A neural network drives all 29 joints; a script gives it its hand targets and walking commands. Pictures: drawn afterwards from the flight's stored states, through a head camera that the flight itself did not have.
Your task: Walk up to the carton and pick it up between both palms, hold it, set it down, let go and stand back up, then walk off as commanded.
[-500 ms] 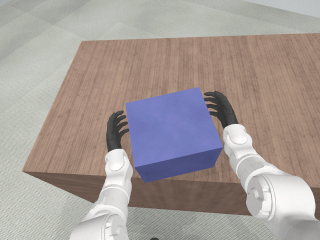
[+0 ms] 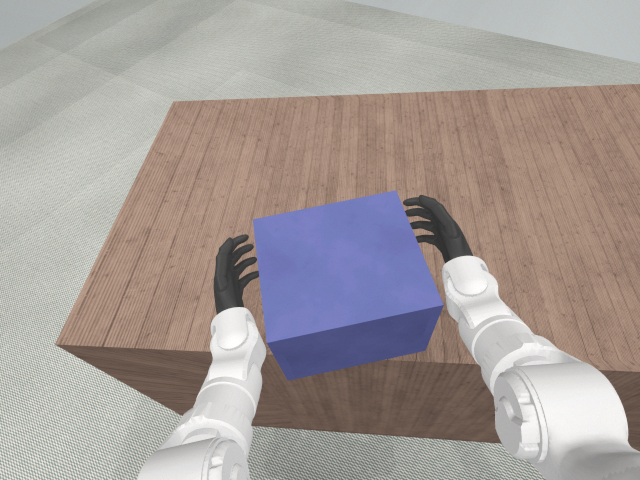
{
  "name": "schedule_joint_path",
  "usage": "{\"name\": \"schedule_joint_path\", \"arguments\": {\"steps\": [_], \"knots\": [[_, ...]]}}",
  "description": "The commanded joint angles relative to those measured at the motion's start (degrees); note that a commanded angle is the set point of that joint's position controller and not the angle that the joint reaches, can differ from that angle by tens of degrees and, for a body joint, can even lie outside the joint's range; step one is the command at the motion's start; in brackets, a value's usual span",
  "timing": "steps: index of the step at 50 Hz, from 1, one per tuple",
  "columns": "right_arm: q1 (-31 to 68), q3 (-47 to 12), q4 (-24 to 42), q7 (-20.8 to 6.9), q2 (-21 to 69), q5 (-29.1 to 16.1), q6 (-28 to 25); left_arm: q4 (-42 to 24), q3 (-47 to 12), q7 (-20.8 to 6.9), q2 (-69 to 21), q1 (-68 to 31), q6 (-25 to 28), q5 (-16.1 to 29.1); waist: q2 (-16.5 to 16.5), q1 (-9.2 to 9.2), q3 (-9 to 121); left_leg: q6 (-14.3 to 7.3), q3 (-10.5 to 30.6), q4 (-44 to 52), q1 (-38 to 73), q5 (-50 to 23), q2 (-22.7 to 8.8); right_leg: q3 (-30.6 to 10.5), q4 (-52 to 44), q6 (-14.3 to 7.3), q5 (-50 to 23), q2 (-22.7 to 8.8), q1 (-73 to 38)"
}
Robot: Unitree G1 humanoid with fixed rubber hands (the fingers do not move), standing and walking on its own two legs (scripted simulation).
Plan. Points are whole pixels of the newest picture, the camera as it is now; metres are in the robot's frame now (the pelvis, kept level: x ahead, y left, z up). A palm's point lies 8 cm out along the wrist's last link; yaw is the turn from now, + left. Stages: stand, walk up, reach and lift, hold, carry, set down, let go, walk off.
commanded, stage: reach and lift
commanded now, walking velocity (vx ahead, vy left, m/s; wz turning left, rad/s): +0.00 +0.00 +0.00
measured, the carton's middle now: (341, 286) +0.40 +0.05 -0.03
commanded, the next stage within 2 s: none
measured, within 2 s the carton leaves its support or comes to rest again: neither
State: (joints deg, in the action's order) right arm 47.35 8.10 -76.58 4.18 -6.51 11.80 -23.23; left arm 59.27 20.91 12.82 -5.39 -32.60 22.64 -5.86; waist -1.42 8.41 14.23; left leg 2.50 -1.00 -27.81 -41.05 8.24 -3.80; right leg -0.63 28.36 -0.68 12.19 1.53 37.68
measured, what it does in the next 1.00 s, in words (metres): stands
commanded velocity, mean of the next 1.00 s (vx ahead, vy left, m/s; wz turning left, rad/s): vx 0.00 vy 0.00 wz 0.00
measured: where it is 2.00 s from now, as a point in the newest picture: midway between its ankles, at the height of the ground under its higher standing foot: outside the picture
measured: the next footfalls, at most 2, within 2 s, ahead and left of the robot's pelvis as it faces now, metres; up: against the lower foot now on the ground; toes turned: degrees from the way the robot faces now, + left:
none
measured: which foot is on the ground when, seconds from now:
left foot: down 0.00-1.00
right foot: down 0.00-1.00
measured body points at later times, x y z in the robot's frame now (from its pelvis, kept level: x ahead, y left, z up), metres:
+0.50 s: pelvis -0.01 +0.00 +0.01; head -0.04 +0.00 +0.46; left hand +0.36 +0.19 +0.10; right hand +0.41 -0.11 +0.12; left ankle +0.03 +0.14 -0.73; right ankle -0.01 -0.12 -0.73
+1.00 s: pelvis -0.01 +0.00 +0.02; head -0.07 +0.01 +0.46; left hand +0.36 +0.19 +0.14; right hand +0.39 -0.11 +0.16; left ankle +0.03 +0.14 -0.73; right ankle -0.01 -0.12 -0.73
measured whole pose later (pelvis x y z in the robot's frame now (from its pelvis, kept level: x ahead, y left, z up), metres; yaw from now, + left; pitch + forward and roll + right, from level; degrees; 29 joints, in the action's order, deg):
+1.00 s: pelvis -0.01 +0.00 +0.02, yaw +1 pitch +1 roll -1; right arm 43.4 7.9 -55.4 7.6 -2.0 3.5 7.3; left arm 43.4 17.8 6.8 -0.4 -37.2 -11.9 -7.5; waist 1.4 2.3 8.7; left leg 2.4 -1.0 -22.7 -15.6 7.7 -3.7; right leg -0.5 22.4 -0.6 11.2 1.4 11.7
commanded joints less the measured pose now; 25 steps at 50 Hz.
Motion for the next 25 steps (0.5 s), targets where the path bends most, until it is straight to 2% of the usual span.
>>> {"name": "schedule_joint_path", "arguments": {"steps": [1, 2, 3, 4, 5, 6, 7, 8, 9, 10, 11, 13, 14, 15, 16, 17, 18, 20, 23, 25], "knots": [[24.4, -16.5, 11.1, -4.2, 48.8, -2.6, -0.4, -11.3, -26.4, -9.1, -35.7, -42.8, 2.2, -2.2, 4.8, -6.36, 36.6, 0.6, -1.4, -1.1, 21.3, -19.8, 4.5, 2.1, -3.3, 2.4, -31.6, 1.8, -27.7], [24.6, -15.9, 11.3, -4.3, 49.0, -3.0, 0.7, -11.8, -26.0, -9.2, -35.6, -44.2, 1.5, -2.5, 3.6, -6.26, 35.5, 0.5, -1.2, -0.4, 21.6, -18.1, 4.1, 1.7, -4.0, 2.3, -28.9, 1.4, -27.8], [24.3, -15.5, 11.4, -4.3, 49.1, -3.3, 1.8, -11.4, -25.3, -9.4, -35.2, -44.8, 0.5, -3.1, 3.8, -6.95, 34.5, 0.2, -1.5, 0.1, 21.7, -16.3, 4.5, 1.6, -4.5, 2.2, -26.5, 1.4, -27.9], [22.9, -16.4, 11.4, -4.1, 50.0, -4.5, 3.3, -11.9, -25.8, -9.5, -35.1, -43.4, -0.7, -2.7, 4.4, -6.55, 32.0, 0.2, -1.2, 0.6, 22.0, -16.6, 4.6, 1.4, -5.0, 2.3, -27.8, 1.3, -29.1], [24.8, -16.7, 13.4, -4.2, 49.9, -4.5, 3.5, -13.1, -27.0, -9.4, -36.3, -45.5, -0.9, -1.7, 4.2, -7.02, 33.9, 0.5, -0.9, 0.5, 22.4, -17.5, 4.5, 1.7, -4.5, 2.2, -28.0, 1.6, -29.1], [26.6, -17.2, 16.1, -4.1, 50.4, -5.8, 3.7, -12.9, -26.9, -9.5, -36.8, -44.8, -1.3, -1.5, 4.8, -6.67, 34.2, 0.5, -0.9, 0.5, 22.3, -17.9, 4.5, 1.3, -4.8, 2.4, -28.6, 1.5, -29.8], [25.3, -17.1, 15.5, -4.0, 50.2, -5.8, 5.0, -13.3, -26.7, -9.6, -36.7, -45.1, -2.1, -1.3, 4.6, -7.91, 33.6, 0.3, -0.4, 0.8, 22.8, -17.1, 4.8, 1.2, -5.2, 2.2, -27.8, 1.3, -30.6], [26.9, -16.8, 16.2, -3.9, 50.2, -6.2, 5.8, -12.2, -25.9, -9.8, -36.8, -46.0, -3.1, -1.6, 5.4, -7.69, 31.8, 0.3, -0.4, 0.7, 22.8, -16.3, 4.7, 0.9, -5.4, 2.4, -26.7, 1.2, -30.7], [24.6, -15.4, 13.6, -3.8, 50.0, -6.2, 7.5, -12.9, -25.2, -9.9, -35.7, -46.1, -4.1, -2.3, 4.7, -8.3, 29.0, 0.1, -0.7, 1.9, 23.2, -14.2, 4.9, 0.9, -6.1, 2.3, -23.6, 1.0, -30.1], [24.1, -14.6, 13.6, -3.9, 49.8, -6.1, 8.4, -13.5, -24.7, -10.1, -35.4, -46.3, -5.0, -2.6, 5.0, -8.15, 27.8, 0.1, -0.8, 2.8, 24.0, -13.4, 4.8, 1.0, -6.8, 2.3, -21.3, 1.2, -30.2], [25.6, -15.3, 16.1, -3.9, 50.6, -7.5, 8.6, -15.1, -26.9, -10.2, -36.8, -47.3, -5.8, -1.1, 4.3, -8.21, 28.7, 0.5, -0.7, 2.6, 24.8, -15.2, 4.8, 0.8, -7.0, 2.0, -22.6, 1.1, -31.0], [26.9, -13.2, 15.7, -3.9, 49.8, -7.4, 10.7, -14.1, -25.4, -10.3, -36.4, -48.0, -8.1, -2.1, 3.9, -9.17, 24.9, 0.2, -0.5, 3.6, 24.8, -12.3, 5.0, 0.6, -7.8, 1.9, -18.7, 0.9, -30.9], [27.1, -12.9, 15.2, -4.0, 50.0, -8.2, 11.7, -16.4, -25.5, -10.2, -36.4, -50.7, -8.9, -2.1, 3.4, -9.42, 22.9, 0.4, -0.6, 4.2, 25.8, -12.2, 5.0, 0.7, -8.6, 1.8, -17.0, 1.0, -30.6], [28.0, -12.4, 16.2, -4.1, 50.0, -8.6, 12.2, -16.8, -25.6, -10.1, -36.7, -51.2, -9.9, -2.1, 2.3, -9.1, 22.9, 0.4, -0.5, 4.3, 26.9, -11.9, 4.8, 0.7, -9.0, 1.5, -14.9, 1.0, -30.1], [27.8, -11.9, 16.3, -4.1, 50.3, -9.2, 13.2, -16.3, -25.3, -10.2, -36.1, -50.3, -11.2, -2.1, 3.2, -8.84, 21.0, 0.2, -0.7, 4.9, 27.7, -12.2, 5.0, 0.5, -9.5, 1.7, -15.7, 1.1, -30.5], [28.4, -10.2, 15.1, -4.4, 49.2, -9.2, 14.2, -14.9, -23.1, -10.4, -34.8, -49.8, -12.8, -3.5, 3.2, -8.91, 18.6, -0.4, -1.0, 5.2, 27.4, -9.8, 5.1, 0.2, -10.0, 1.7, -13.2, 0.7, -30.7], [28.6, -11.2, 17.2, -4.1, 50.2, -9.7, 14.7, -16.1, -23.5, -10.7, -35.0, -49.9, -13.8, -3.2, 4.1, -8.86, 18.0, -0.6, -1.2, 5.9, 27.5, -9.0, 5.2, 0.0, -10.0, 2.1, -13.8, 0.4, -31.6], [30.1, -9.5, 17.5, -4.5, 49.7, -10.1, 16.1, -15.7, -23.3, -10.9, -36.1, -51.0, -15.8, -3.3, 3.2, -9.99, 14.6, -0.5, -0.7, 6.5, 28.4, -8.5, 5.4, 0.3, -10.6, 2.0, -11.7, 0.7, -31.4], [33.0, -7.8, 18.5, -5.2, 49.3, -11.3, 17.8, -15.5, -22.3, -11.2, -36.1, -51.2, -19.3, -3.9, 2.5, -9.15, 12.1, -1.0, -0.7, 7.7, 30.5, -6.9, 5.2, 0.2, -11.8, 1.8, -7.8, 0.3, -30.5], [34.3, -7.3, 19.5, -5.2, 49.1, -11.7, 18.7, -14.7, -21.5, -11.7, -36.1, -50.6, -21.2, -4.4, 2.2, -9.34, 10.8, -1.4, -0.7, 7.8, 30.8, -5.8, 5.4, -0.3, -12.0, 2.1, -8.6, -0.4, -31.6]]}}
